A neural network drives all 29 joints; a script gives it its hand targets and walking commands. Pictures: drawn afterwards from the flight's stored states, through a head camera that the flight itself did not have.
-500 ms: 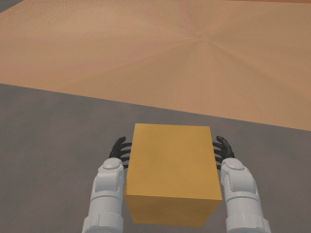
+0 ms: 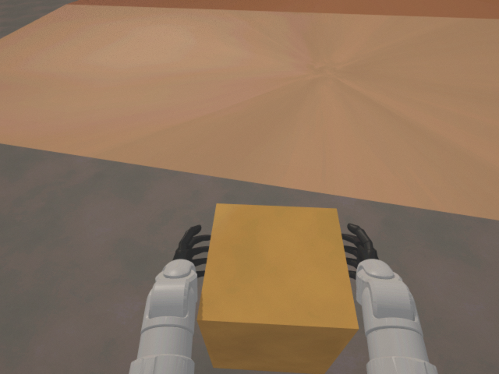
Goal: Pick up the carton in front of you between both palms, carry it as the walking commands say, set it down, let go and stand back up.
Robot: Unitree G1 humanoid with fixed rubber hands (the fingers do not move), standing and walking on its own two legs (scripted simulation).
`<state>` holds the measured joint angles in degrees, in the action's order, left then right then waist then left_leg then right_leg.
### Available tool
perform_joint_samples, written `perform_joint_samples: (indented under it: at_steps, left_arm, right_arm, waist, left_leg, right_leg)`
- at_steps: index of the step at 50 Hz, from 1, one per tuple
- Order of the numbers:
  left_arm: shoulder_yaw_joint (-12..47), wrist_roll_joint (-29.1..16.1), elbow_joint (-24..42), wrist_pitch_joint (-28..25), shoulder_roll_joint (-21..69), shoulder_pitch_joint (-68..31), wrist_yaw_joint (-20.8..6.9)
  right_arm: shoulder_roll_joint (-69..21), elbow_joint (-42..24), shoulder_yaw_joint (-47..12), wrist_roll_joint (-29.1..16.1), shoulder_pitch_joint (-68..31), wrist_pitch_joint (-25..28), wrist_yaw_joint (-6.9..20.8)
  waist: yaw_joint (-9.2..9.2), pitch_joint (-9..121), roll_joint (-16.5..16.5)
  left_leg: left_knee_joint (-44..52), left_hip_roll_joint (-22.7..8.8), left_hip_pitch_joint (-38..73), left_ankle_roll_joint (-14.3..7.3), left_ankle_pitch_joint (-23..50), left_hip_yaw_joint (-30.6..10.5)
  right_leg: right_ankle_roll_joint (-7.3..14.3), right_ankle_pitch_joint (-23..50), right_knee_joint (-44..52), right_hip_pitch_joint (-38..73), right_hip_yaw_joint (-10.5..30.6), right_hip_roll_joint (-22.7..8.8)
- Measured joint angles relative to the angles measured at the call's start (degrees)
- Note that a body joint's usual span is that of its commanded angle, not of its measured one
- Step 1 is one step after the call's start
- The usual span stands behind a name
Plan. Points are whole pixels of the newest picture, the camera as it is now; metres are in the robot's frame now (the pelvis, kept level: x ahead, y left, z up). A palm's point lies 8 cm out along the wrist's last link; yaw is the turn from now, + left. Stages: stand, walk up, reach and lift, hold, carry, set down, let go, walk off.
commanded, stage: hold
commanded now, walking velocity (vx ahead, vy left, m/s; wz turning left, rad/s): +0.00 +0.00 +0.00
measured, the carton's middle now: (272, 291) +0.29 +0.00 -0.04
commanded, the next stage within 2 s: carry in 0.56 s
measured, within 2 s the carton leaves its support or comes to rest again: neither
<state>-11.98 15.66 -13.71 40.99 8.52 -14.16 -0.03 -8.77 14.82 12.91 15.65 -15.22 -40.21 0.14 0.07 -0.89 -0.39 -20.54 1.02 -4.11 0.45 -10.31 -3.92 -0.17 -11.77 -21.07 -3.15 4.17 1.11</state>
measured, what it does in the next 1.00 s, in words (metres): walks ahead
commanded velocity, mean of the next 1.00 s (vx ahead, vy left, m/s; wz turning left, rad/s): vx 0.24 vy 0.00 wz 0.00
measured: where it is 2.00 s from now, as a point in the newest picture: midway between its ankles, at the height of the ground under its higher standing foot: (277, 294)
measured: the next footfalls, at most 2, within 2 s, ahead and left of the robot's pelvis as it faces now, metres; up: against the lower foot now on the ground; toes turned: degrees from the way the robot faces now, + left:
left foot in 1.02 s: +0.22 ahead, +0.10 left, +0.00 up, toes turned +10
right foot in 1.40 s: +0.51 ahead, -0.15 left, +0.00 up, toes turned -16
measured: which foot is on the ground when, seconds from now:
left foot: down 0.00-0.74, up 0.76-1.00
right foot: down 0.00-1.00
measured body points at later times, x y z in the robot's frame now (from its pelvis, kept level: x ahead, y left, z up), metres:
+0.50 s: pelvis -0.01 +0.00 +0.00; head -0.06 +0.00 +0.45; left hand +0.29 +0.15 +0.04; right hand +0.29 -0.15 +0.05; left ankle +0.02 +0.13 -0.75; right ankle +0.00 -0.12 -0.75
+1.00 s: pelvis +0.11 +0.00 +0.00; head +0.09 -0.01 +0.44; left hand +0.39 +0.14 +0.09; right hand +0.39 -0.16 +0.10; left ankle +0.17 +0.09 -0.74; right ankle +0.01 -0.12 -0.75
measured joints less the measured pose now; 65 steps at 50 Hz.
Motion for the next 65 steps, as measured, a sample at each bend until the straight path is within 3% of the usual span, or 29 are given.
perform_joint_samples:
  at_steps: [4,10,27,31,33,36,38,42,45,49,51,52,54,57,60,65]
  left_arm:
    - [0.98,-0.55,2.3,1.69,-0.19,0.88,0.1]
    - [-0.16,0.49,0.7,3.19,0.15,-0.68,-0.43]
    - [-2.36,1.29,-0.79,2.44,0.8,-3.27,-0.76]
    - [-1.42,0.34,0.49,3.2,0.44,-1.97,-0.47]
    - [-0.72,-0.7,2.69,3.83,0.15,-0.95,-0.04]
    - [0.42,-3.21,7.06,4.95,-0.3,0.0,0.64]
    - [1.88,-4.52,10.06,6.35,-0.02,0.43,1.53]
    - [5.18,-6.29,17.03,10.5,-0.45,2.29,2.88]
    - [6.28,-7.54,23.8,14.09,-0.75,4.26,3.71]
    - [7.54,-9.39,32.01,18.88,-1.05,7.32,5.08]
    - [7.75,-10.55,35.56,21.14,-1.2,9.01,6.11]
    - [7.34,-11.31,36.81,22.06,-1.27,9.93,6.63]
    - [6.79,-12.78,38.3,23.98,-1.28,12.43,7.71]
    - [7.74,-14.22,39.0,26.23,-1.14,15.27,8.68]
    - [8.34,-15.29,38.91,26.3,-1.01,16.67,9.0]
    - [8.54,-16.01,40.04,24.14,-0.81,18.29,10.97]
  right_arm:
    - [0.2,-2.31,-1.05,-0.6,0.86,-1.74,-0.13]
    - [-0.13,-0.86,0.28,0.36,-0.57,-3.24,0.28]
    - [-0.79,0.61,2.61,1.42,-3.04,-2.33,0.78]
    - [-0.5,-0.64,1.33,0.65,-2.02,-3.34,0.36]
    - [-0.37,-2.49,0.03,-0.09,-1.53,-4.17,-0.14]
    - [-0.08,-7.53,-1.89,-1.48,-0.33,-5.73,-0.96]
    - [0.38,-12.25,-2.39,-2.82,1.4,-7.52,-1.27]
    - [0.89,-20.61,-3.3,-5.93,4.18,-11.89,-2.23]
    - [1.03,-25.95,-4.76,-7.65,5.1,-15.17,-3.22]
    - [1.28,-32.92,-6.6,-9.8,7.46,-19.54,-4.56]
    - [1.32,-35.57,-7.52,-10.77,8.39,-21.79,-5.27]
    - [1.33,-35.98,-8.33,-11.14,8.91,-22.4,-5.69]
    - [1.43,-36.06,-9.77,-11.93,10.73,-23.8,-6.63]
    - [1.41,-38.01,-10.29,-13.42,14.92,-25.97,-8.29]
    - [1.22,-39.77,-10.01,-14.71,17.59,-26.48,-9.58]
    - [1.12,-41.23,-10.1,-16.29,18.76,-25.11,-10.69]
  waist:
    - [-0.19,0.31,0.0]
    - [-0.24,-0.33,0.01]
    - [-0.16,-1.17,-0.07]
    - [0.31,3.26,0.12]
    - [0.77,5.08,0.57]
    - [1.18,6.68,1.62]
    - [0.8,7.79,2.14]
    - [-0.14,9.5,0.29]
    - [-0.3,9.98,-0.78]
    - [0.39,10.52,-1.63]
    - [0.95,10.78,-1.44]
    - [1.01,11.15,-1.91]
    - [0.85,11.64,-1.76]
    - [0.1,11.64,-0.16]
    - [-1.11,11.19,1.0]
    - [-2.34,10.49,1.32]
  left_leg:
    - [0.93,-0.04,1.14,0.02,0.5,-0.12]
    - [0.29,-0.06,1.59,0.03,0.48,-0.12]
    - [-1.01,0.16,0.55,-0.11,0.32,0.11]
    - [-4.44,0.13,-4.56,-0.14,-3.91,1.1]
    - [-4.88,-0.29,-6.36,-0.43,-5.14,1.92]
    - [-6.4,-1.58,-8.67,-0.3,-3.2,2.49]
    - [-11.17,-2.52,-11.11,-0.29,-8.88,2.73]
    - [-22.36,-3.02,-18.36,-0.21,-14.18,7.51]
    - [-19.97,-2.77,-21.27,0.12,-11.3,10.04]
    - [-9.34,-1.98,-20.32,0.42,-5.82,14.01]
    - [-3.64,-1.77,-17.2,-0.51,-1.98,16.06]
    - [-4.63,-1.62,-17.21,-2.0,1.11,16.89]
    - [-7.84,-1.87,-16.92,-3.86,-1.41,17.88]
    - [-5.54,-2.38,-13.1,-3.78,-4.39,17.8]
    - [-0.33,-2.69,-7.88,-2.72,-4.17,17.27]
    - [4.72,-3.66,0.36,-0.68,-6.51,16.73]
  right_leg:
    - [0.03,0.49,0.96,1.18,-0.09,-0.02]
    - [0.05,0.5,0.36,1.65,-0.1,0.05]
    - [-0.16,0.3,-1.06,0.5,0.15,-0.06]
    - [-0.21,-5.75,-6.28,-5.67,0.15,-0.3]
    - [-0.05,-10.06,-9.54,-8.95,-1.5,-1.0]
    - [0.3,-7.9,-8.47,-10.43,-5.33,-1.26]
    - [1.06,-3.47,-6.76,-10.18,-6.43,-0.74]
    - [1.84,-3.74,-2.83,-8.6,-7.28,-2.02]
    - [1.21,-3.15,1.29,-6.41,-6.89,-3.14]
    - [0.21,-6.22,1.2,-3.93,-6.56,-4.15]
    - [-0.42,-10.94,-4.48,-4.33,-6.0,-4.32]
    - [-0.51,-13.34,-10.41,-6.4,-6.41,-5.14]
    - [0.16,-15.15,-24.93,-12.88,-6.84,-5.36]
    - [0.83,-13.0,-37.49,-22.25,-8.94,-5.78]
    - [0.04,-6.77,-33.78,-27.98,-10.41,-6.9]
    - [-0.55,1.8,-17.15,-30.64,-12.44,-7.17]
